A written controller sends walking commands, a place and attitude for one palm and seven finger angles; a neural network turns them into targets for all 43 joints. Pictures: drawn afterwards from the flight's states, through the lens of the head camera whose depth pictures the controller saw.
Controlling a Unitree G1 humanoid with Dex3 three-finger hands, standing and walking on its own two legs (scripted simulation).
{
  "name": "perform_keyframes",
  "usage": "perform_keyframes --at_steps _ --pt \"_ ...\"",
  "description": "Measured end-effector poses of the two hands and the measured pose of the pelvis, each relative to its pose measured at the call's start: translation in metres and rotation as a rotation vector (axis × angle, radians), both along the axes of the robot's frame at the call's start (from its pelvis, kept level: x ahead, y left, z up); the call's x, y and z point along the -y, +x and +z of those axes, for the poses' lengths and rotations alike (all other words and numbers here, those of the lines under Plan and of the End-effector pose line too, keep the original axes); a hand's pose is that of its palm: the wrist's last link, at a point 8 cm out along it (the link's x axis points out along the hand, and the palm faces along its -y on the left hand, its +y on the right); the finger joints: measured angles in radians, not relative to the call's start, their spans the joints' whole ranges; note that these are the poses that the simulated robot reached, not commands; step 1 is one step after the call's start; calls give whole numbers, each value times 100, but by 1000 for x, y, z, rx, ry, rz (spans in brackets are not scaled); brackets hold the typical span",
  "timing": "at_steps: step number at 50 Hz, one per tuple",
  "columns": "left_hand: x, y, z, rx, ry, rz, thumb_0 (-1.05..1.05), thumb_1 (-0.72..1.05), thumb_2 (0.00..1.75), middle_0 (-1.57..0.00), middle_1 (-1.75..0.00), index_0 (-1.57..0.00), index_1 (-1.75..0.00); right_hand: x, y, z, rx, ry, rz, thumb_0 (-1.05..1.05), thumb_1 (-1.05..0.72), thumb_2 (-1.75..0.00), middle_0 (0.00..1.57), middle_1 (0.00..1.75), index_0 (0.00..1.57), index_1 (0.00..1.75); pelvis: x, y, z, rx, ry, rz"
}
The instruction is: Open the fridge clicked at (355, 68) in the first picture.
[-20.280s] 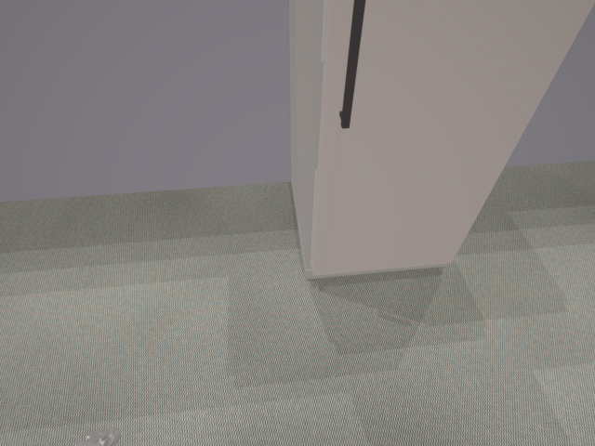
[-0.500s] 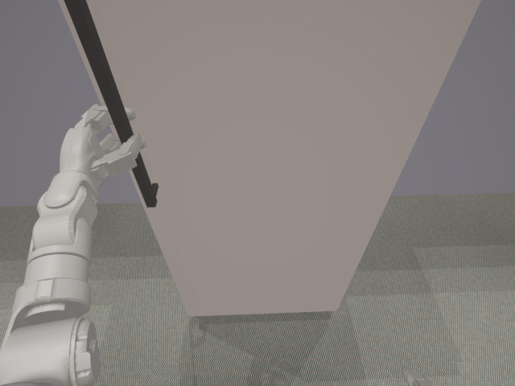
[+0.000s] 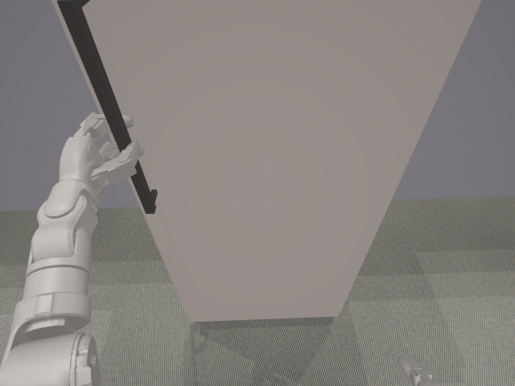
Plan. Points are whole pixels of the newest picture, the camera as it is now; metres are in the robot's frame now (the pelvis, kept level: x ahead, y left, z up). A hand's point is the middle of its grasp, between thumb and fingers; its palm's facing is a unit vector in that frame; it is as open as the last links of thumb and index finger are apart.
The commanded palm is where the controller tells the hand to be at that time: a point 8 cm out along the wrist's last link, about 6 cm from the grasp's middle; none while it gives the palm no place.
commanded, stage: grip the handle and tug to test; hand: left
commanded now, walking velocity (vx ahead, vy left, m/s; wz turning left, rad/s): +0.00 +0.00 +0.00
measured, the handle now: (123, 127) +0.45 +0.23 +0.19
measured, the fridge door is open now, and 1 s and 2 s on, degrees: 0 12 40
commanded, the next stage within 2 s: pull the door a little, standing still in 0.24 s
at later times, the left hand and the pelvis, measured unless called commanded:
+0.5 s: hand (127, 163) +0.39 +0.21 +0.17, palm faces +0.09 -1.00 +0.01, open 6.6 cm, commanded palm +0.34 +0.26 +0.17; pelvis +0.02 +0.00 +0.00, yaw -1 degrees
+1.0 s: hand (121, 221) +0.29 +0.19 +0.16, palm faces +0.16 -0.96 -0.21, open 7.0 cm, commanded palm +0.25 +0.24 +0.17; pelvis +0.03 +0.00 +0.01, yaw -2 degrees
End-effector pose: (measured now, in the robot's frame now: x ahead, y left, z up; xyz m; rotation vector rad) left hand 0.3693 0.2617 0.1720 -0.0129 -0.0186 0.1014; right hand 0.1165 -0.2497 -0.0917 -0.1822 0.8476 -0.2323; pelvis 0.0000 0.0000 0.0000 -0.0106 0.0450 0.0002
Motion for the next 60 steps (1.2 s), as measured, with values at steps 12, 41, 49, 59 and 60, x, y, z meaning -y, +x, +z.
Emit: perform_keyframes --at_steps 12,41,49,59,60 --pt "1 -3 0 7 4 -6 1 70 76 -25 -132 -23 -131 3 11 6 40 18 -29 1 -91 -90 20 30 20 30 0 12 1 -2 5 -26" --pt "10 -54 -1 26 40 -23 0 71 79 -24 -128 -17 -128 -8 64 22 142 63 10 1 -91 -90 20 30 20 30 0 40 5 -2 5 -60" --pt "23 -104 0 107 239 38 -6 61 83 -33 -131 -21 -127 -14 78 25 128 4 90 1 -91 -90 20 30 20 30 -2 33 5 14 4 -47" --pt "44 -149 -1 125 280 105 -7 61 82 -37 -133 -20 -127 -20 42 24 137 55 100 1 -91 -90 20 30 20 30 8 -12 6 45 30 -34" --pt "47 -154 -1 124 283 112 -8 61 82 -37 -133 -19 -127 -19 35 21 131 64 101 1 -91 -90 20 30 20 30 11 -18 6 47 29 -30"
